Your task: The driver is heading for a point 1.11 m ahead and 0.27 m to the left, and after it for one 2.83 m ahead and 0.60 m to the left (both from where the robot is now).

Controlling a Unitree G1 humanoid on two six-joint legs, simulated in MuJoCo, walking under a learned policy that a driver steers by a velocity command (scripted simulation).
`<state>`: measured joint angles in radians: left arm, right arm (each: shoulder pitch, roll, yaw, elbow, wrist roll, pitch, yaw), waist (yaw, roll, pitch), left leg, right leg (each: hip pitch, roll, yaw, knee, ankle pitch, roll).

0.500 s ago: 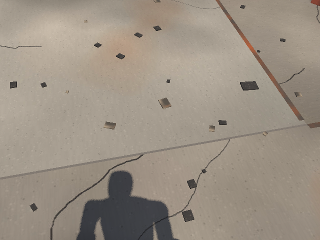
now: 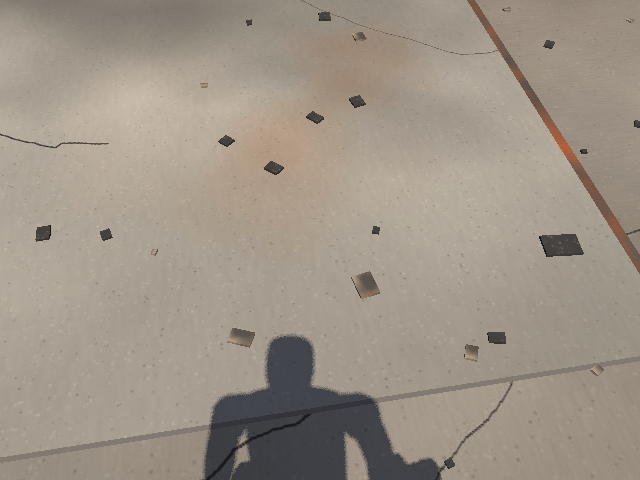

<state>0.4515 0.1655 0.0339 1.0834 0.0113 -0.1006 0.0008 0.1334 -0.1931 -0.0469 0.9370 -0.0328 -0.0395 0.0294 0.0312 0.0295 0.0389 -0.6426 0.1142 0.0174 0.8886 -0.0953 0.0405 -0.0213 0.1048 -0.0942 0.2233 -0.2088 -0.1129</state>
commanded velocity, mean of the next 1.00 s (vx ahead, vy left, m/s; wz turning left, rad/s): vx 0.26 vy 0.00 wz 0.25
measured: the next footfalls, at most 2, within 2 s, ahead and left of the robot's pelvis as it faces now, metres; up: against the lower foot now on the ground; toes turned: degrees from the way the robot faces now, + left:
left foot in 0.22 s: +0.31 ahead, +0.11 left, +0.00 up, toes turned +4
right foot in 0.74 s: +0.47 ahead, -0.05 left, +0.00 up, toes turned +9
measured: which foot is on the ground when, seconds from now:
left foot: up 0.00-0.20, down 0.22-0.74, up 0.76-1.00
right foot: down 0.00-0.24, up 0.26-0.72, down 0.74-1.00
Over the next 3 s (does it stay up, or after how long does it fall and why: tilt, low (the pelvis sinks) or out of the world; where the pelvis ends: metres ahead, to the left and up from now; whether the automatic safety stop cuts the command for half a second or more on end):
stays up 0.46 0.01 0.00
